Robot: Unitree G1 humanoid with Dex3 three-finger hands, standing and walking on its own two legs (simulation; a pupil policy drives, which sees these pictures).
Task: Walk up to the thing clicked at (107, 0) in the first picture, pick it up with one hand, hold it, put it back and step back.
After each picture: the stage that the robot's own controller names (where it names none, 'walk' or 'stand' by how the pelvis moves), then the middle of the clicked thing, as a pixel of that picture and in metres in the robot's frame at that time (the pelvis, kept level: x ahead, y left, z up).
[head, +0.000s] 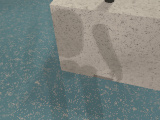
stand; out of the picture +1.05 -0.19 +0.07
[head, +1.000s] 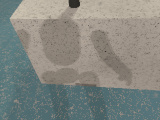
walk; out of the picture +0.95 +0.11 +0.10
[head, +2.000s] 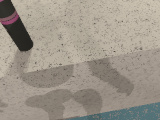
walk; (13, 24) +0.55 +0.29 +0.09
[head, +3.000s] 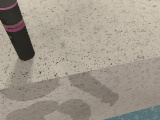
stand; (17, 32) +0.51 +0.25 +0.09
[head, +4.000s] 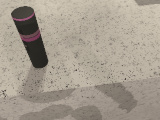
stand; (32, 41) +0.48 +0.21 +0.08
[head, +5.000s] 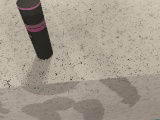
stand; (38, 32) +0.50 +0.18 +0.08
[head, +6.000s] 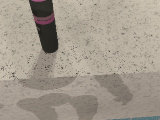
stand; (45, 24) +0.52 +0.15 +0.08
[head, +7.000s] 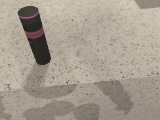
stand; (37, 38) +0.52 +0.20 +0.07
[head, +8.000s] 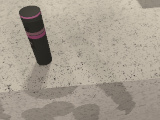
stand; (38, 39) +0.51 +0.19 +0.07
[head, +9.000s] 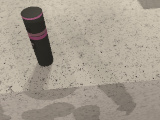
stand; (39, 40) +0.50 +0.18 +0.07
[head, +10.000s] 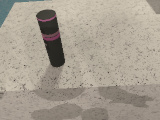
rise first; (52, 41) +0.51 +0.17 +0.07
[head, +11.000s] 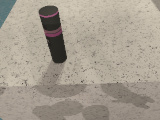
go down; (54, 37) +0.52 +0.17 +0.07
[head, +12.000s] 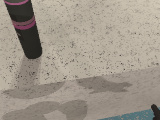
go down; (26, 29) +0.51 +0.16 +0.09
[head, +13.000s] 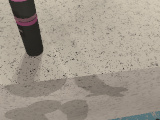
approach; (28, 26) +0.52 +0.16 +0.10
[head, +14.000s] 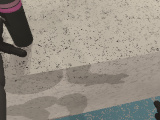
close in; (12, 13) +0.52 +0.18 +0.13
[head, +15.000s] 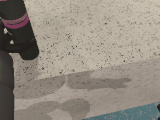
lift; (19, 28) +0.48 +0.17 +0.13
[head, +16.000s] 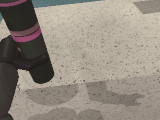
lift; (31, 44) +0.33 +0.15 +0.24
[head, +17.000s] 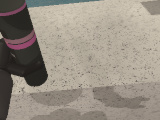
hold; (25, 49) +0.32 +0.16 +0.23
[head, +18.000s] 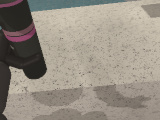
hold; (24, 41) +0.32 +0.16 +0.26
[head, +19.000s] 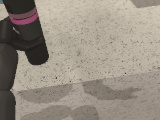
crouch; (28, 27) +0.40 +0.14 +0.24
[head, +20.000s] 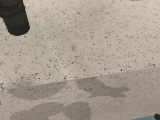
lower; out of the picture +0.49 +0.19 +0.26
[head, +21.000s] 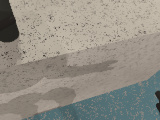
lower; out of the picture +0.53 +0.17 +0.15
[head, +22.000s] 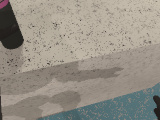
lower; out of the picture +0.51 +0.18 +0.14
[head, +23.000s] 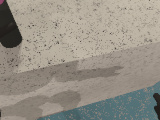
lower; out of the picture +0.52 +0.18 +0.14
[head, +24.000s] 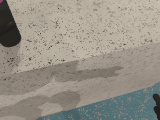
lower; out of the picture +0.52 +0.18 +0.14
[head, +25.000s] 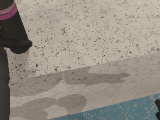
open; (7, 19) +0.49 +0.17 +0.13
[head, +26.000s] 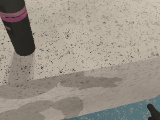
sink last; (16, 22) +0.49 +0.16 +0.12
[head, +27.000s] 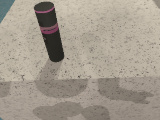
sink last; (51, 35) +0.52 +0.18 +0.10
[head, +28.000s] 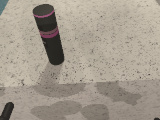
stand; (51, 38) +0.50 +0.17 +0.08
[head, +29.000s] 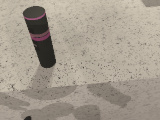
stand; (42, 41) +0.49 +0.17 +0.08
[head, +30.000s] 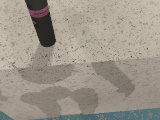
walk; (41, 18) +0.55 +0.16 +0.09
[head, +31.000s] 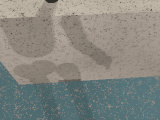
walk; out of the picture +0.80 +0.18 +0.10
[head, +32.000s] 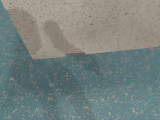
walk; out of the picture +1.15 +0.21 +0.09
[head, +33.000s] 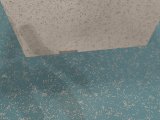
stand; out of the picture +1.21 +0.17 +0.09
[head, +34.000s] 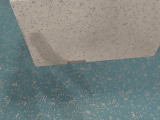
stand; out of the picture +1.21 +0.14 +0.07
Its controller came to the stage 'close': yes
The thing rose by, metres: 0.20
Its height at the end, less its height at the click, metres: +0.00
